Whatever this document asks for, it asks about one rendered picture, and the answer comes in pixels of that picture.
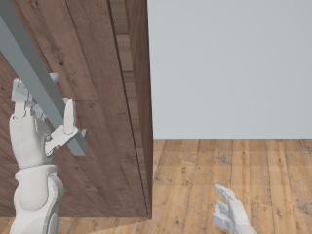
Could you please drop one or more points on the robot right hand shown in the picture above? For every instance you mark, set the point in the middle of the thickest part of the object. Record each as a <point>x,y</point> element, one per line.
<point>227,217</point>

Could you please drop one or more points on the robot left hand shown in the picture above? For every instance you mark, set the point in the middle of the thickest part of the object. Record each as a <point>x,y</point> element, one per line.
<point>29,128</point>

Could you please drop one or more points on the robot left forearm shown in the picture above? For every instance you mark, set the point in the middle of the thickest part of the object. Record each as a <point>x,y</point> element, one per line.
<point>37,200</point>

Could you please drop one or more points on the wardrobe door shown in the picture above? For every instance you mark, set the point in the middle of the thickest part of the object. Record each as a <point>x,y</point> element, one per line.
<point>77,40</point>

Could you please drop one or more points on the handle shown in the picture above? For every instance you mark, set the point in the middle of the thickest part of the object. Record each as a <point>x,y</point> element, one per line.
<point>19,51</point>

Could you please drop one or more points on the robot right forearm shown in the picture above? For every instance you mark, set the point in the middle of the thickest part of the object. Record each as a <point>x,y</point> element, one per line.
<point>243,229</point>

